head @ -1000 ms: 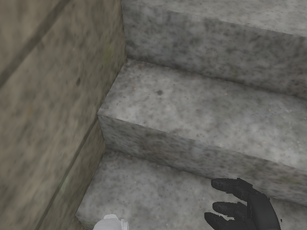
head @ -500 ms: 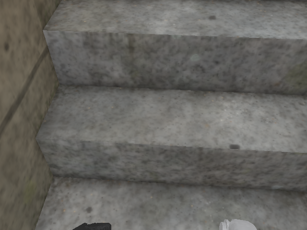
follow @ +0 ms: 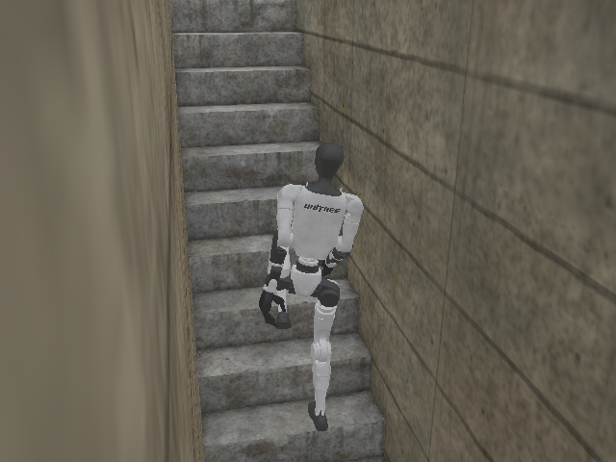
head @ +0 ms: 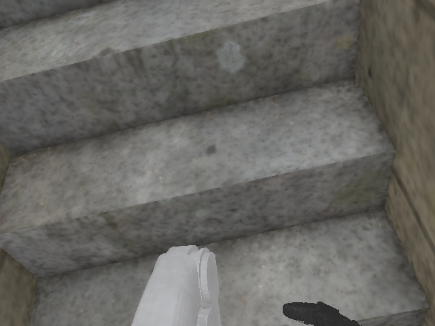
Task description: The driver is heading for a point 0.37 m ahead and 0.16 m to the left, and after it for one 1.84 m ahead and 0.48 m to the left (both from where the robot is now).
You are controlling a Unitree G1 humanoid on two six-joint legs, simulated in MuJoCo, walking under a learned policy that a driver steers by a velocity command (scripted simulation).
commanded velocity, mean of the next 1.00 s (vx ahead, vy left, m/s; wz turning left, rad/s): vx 0.26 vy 0.05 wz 0.43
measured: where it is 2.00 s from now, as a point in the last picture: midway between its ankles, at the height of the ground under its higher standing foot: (229, 306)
